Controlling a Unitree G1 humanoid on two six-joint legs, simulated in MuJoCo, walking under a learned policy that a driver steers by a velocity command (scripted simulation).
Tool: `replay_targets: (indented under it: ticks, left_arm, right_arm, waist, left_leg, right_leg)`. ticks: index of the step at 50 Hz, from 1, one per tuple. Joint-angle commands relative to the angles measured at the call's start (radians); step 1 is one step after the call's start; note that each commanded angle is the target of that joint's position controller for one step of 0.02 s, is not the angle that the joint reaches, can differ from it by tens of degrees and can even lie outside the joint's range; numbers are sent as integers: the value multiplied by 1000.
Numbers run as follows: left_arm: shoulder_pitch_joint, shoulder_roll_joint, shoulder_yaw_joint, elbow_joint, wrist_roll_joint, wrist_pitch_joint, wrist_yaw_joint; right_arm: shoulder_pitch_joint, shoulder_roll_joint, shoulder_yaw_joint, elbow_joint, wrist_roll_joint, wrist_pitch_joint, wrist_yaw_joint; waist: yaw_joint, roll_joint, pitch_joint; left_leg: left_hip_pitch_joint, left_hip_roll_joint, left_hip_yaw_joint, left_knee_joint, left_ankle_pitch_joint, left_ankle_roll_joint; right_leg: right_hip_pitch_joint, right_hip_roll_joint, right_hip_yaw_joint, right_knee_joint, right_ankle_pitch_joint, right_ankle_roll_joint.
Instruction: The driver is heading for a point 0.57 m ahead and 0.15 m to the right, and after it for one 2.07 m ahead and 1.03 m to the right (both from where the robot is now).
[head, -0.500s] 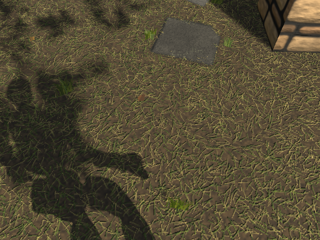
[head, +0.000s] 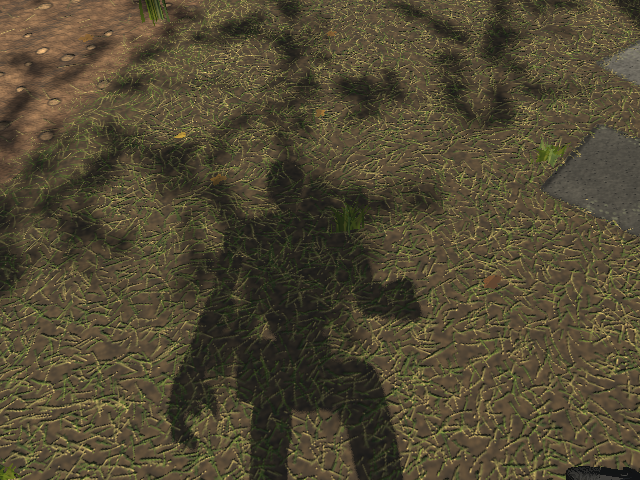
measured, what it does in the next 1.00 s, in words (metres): walks ahead, turning right: left foot, then right foot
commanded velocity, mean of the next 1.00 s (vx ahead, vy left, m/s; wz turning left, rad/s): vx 0.49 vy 0.00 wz -0.36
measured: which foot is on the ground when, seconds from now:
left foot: up 0.00-0.06, down 0.08-0.62, up 0.64-1.00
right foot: down 0.00-0.08, up 0.10-0.58, down 0.60-1.00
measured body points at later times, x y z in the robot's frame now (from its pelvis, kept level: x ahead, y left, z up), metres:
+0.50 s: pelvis +0.26 +0.04 +0.00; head +0.29 +0.03 +0.44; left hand +0.48 +0.26 -0.10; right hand +0.26 -0.24 -0.13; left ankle +0.14 +0.15 -0.74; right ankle +0.43 -0.12 -0.70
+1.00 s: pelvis +0.55 -0.04 +0.00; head +0.58 -0.07 +0.45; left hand +0.73 +0.20 -0.10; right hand +0.66 -0.35 -0.08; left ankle +0.78 +0.04 -0.70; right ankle +0.45 -0.09 -0.74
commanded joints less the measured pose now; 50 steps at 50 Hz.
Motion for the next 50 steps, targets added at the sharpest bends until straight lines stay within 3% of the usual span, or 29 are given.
replay_targets:
  ticks: [1, 2, 3, 4, 5, 6, 7, 8, 9, 10, 11, 13, 17, 23, 25, 27, 29, 30, 31, 32, 33, 34, 35, 36, 37, 40, 45, 47, 50]
  left_arm:
    - [5, 230, 52, -21, -25, 0, -6]
    - [-4, 243, 55, -14, -29, 2, -6]
    - [-20, 242, 52, -8, -32, 3, -4]
    - [-9, 218, 42, -6, -28, -4, -2]
    - [-15, 130, 11, -53, 5, -19, -10]
    - [25, 68, -10, -65, 0, -45, -17]
    - [-66, 169, 26, -72, -39, -52, -17]
    - [-122, 172, 30, -96, -49, -52, -17]
    - [-141, 154, 30, -90, -34, -47, -10]
    - [-126, 141, 34, -83, -21, -35, -8]
    - [-91, 120, 33, -69, -23, -19, -10]
    - [-75, 77, 28, -63, -26, 7, -10]
    - [-174, 67, 29, -108, -18, 15, -10]
    - [-380, 46, 6, -194, -11, 5, -56]
    - [-415, 60, 9, -228, -11, 5, -69]
    - [-401, 86, 21, -251, -12, 8, -77]
    - [-249, 149, 55, -234, -16, 16, -73]
    - [-89, 206, 88, -199, -18, 20, -59]
    - [10, 320, 121, -185, -18, 31, -37]
    - [-28, 333, 111, -215, -22, 17, -40]
    - [-24, 249, 87, -221, -11, 6, -43]
    - [-67, 213, 77, -220, -9, -2, -43]
    - [-136, 186, 68, -229, -11, -6, -42]
    - [-191, 151, 57, -244, -5, -9, -38]
    - [-219, 141, 52, -262, 5, -9, -33]
    - [-215, 164, 59, -262, 0, -12, -18]
    - [-149, 191, 67, -240, -12, 3, 6]
    - [-113, 198, 69, -227, -15, 9, 7]
    - [-91, 183, 68, -218, -19, 18, 11]
  right_arm:
    - [-170, -58, -5, -128, 0, -31, 14]
    - [-115, -82, -17, -116, -2, -33, 13]
    - [20, -116, -39, -75, -2, -32, 7]
    - [180, -168, -67, -25, -6, -25, -8]
    - [352, -259, -87, 5, -25, -13, -34]
    - [360, -285, -77, 7, -29, -18, -37]
    - [322, -202, -55, 19, -35, -31, -32]
    - [262, -166, -41, 33, -27, -38, -29]
    - [193, -127, -30, 39, -22, -45, -26]
    - [141, -97, -23, 41, -24, -54, -22]
    - [106, -78, -21, 46, -31, -64, -21]
    - [85, -70, -25, 70, -35, -86, -21]
    - [104, -86, -34, 117, -46, -100, -36]
    - [165, -146, -52, 171, -23, -85, -56]
    - [180, -162, -58, 186, -13, -66, -59]
    - [174, -191, -65, 188, -10, -46, -67]
    - [160, -218, -69, 183, -8, -26, -74]
    - [146, -212, -62, 177, -4, -25, -79]
    - [217, -124, -33, 141, -33, -41, -74]
    - [238, -51, 1, 115, -35, -80, -58]
    - [112, -138, -20, 92, 3, -112, -40]
    - [55, -142, -17, 70, 21, -128, -35]
    - [43, -133, -15, 74, 1, -134, -43]
    - [51, -145, -25, 82, -21, -127, -49]
    - [71, -147, -29, 86, -28, -114, -48]
    - [74, -114, -21, 84, -42, -84, -51]
    - [-120, -68, 3, 39, -36, -86, -43]
    - [-169, -82, 0, 26, -22, -93, -34]
    - [-176, -123, -15, 20, -15, -107, -22]
  waist:
    - [-25, -180, 155]
    - [-73, -192, 112]
    - [-162, -173, 25]
    - [-242, -149, -87]
    - [-293, 44, -265]
    - [-245, 226, -412]
    - [-264, 121, -292]
    - [-230, 124, -147]
    - [-192, 76, -81]
    - [-155, 103, -28]
    - [-123, 120, -13]
    - [-94, 86, 16]
    - [-100, 43, 82]
    - [-168, -7, 142]
    - [-171, -3, 139]
    - [-145, 29, 89]
    - [-54, 63, -24]
    - [34, 38, -107]
    - [13, -167, -217]
    - [-48, -247, -357]
    - [14, -136, -322]
    - [-8, -91, -185]
    - [-60, -6, -90]
    - [-98, -15, -52]
    - [-125, -41, -38]
    - [-142, -50, -14]
    - [-66, -97, 19]
    - [-44, -110, 18]
    - [-54, -127, 13]
  left_leg:
    - [52, -49, 88, -136, -78, 49]
    - [158, -78, 106, -172, -86, 75]
    - [354, -108, 122, -239, -26, 111]
    - [635, -91, 86, -228, 4, 141]
    - [1022, 177, -256, -208, -41, 227]
    - [1085, 374, -681, -377, -138, 335]
    - [965, 340, -581, -410, -151, 288]
    - [818, 297, -404, -427, -96, 249]
    - [691, 243, -299, -460, -64, 220]
    - [594, 202, -210, -502, -26, 204]
    - [529, 181, -151, -541, 0, 195]
    - [473, 179, -72, -586, 109, 201]
    - [476, 169, 53, -619, 196, 193]
    - [601, 204, 167, -629, 244, 166]
    - [695, 225, 188, -574, 348, 152]
    - [749, 225, 216, -456, 666, 131]
    - [741, 203, 234, -194, 927, 103]
    - [616, 160, 252, 41, 837, 67]
    - [241, 56, 248, 421, 266, 4]
    - [-41, -140, 26, 684, -467, -25]
    - [-147, -78, -108, 712, -420, 4]
    - [-174, -35, -94, 644, -337, 28]
    - [-136, 9, -84, 540, -272, 31]
    - [-64, 39, -83, 461, -230, 24]
    - [-5, 50, -85, 432, -204, 14]
    - [34, 46, -49, 307, -141, -38]
    - [109, -25, -26, -86, 175, -75]
    - [143, -49, -33, -158, 214, -74]
    - [160, -57, -71, -236, 146, -45]
  right_leg:
    - [-77, -225, 128, -66, 403, -190]
    - [-68, -226, 111, 9, 621, -179]
    - [-84, -200, 57, 169, 843, -155]
    - [-214, -159, 32, 375, 852, -122]
    - [-555, -74, 24, 754, 417, -69]
    - [-741, 69, 183, 1003, -244, -44]
    - [-817, 22, 266, 1088, -198, -51]
    - [-844, -19, 234, 1066, -106, -61]
    - [-809, -54, 221, 1012, -18, -59]
    - [-764, -74, 224, 967, 52, -53]
    - [-707, -85, 229, 957, 104, -49]
    - [-696, -78, 230, 947, 150, -37]
    - [-777, -53, 264, 761, 312, -24]
    - [-767, -27, 164, 435, 446, -71]
    - [-788, -13, 134, 395, 374, -97]
    - [-707, 44, 69, 385, 271, -132]
    - [-482, 127, 18, 389, 176, -181]
    - [-221, 156, 46, 319, 228, -222]
    - [152, -63, 427, 309, 194, -342]
    - [343, -250, 975, 116, 26, -503]
    - [326, -237, 928, 46, -13, -443]
    - [192, -206, 787, 38, 30, -399]
    - [29, -161, 675, 34, 133, -365]
    - [-87, -127, 593, 21, 236, -348]
    - [-164, -102, 559, -1, 295, -346]
    - [-288, -66, 463, -29, 431, -350]
    - [-359, 14, 382, -5, 309, -273]
    - [-339, -4, 425, 15, 252, -263]
    - [-243, -42, 523, 102, 199, -245]
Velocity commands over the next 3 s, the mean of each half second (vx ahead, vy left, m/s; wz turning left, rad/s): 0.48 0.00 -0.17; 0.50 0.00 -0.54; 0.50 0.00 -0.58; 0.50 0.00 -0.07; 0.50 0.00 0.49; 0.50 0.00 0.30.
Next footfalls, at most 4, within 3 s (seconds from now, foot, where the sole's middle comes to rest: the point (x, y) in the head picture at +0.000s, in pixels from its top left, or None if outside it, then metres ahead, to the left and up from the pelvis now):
0.08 left None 0.18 0.15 -0.77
0.60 right None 0.49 -0.11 -0.77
1.08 left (392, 346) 0.82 -0.01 -0.77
1.60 right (561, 341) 0.87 -0.40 -0.77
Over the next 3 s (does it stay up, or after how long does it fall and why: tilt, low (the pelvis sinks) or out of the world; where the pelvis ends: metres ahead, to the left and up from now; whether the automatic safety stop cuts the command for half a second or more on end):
stays up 1.46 -0.67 0.01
